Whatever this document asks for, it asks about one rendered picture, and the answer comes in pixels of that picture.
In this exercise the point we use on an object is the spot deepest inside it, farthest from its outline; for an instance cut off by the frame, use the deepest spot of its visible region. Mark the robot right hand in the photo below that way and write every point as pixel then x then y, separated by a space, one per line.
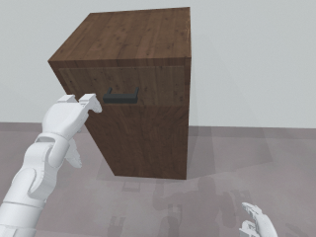
pixel 262 227

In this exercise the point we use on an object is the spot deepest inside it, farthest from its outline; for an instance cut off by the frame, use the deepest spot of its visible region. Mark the drawer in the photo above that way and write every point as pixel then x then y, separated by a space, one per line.
pixel 157 85

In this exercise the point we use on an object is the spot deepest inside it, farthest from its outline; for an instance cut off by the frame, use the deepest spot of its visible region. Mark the cabinet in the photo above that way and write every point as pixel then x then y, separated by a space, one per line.
pixel 141 141

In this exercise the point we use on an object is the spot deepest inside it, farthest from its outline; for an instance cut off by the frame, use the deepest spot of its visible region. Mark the robot left forearm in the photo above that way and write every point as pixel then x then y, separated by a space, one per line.
pixel 31 186

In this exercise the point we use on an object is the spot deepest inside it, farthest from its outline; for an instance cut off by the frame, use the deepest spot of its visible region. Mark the handle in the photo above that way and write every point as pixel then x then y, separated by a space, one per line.
pixel 120 98

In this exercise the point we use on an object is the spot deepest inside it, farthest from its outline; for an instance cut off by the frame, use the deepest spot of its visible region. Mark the robot left hand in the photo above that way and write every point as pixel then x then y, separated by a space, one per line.
pixel 66 117

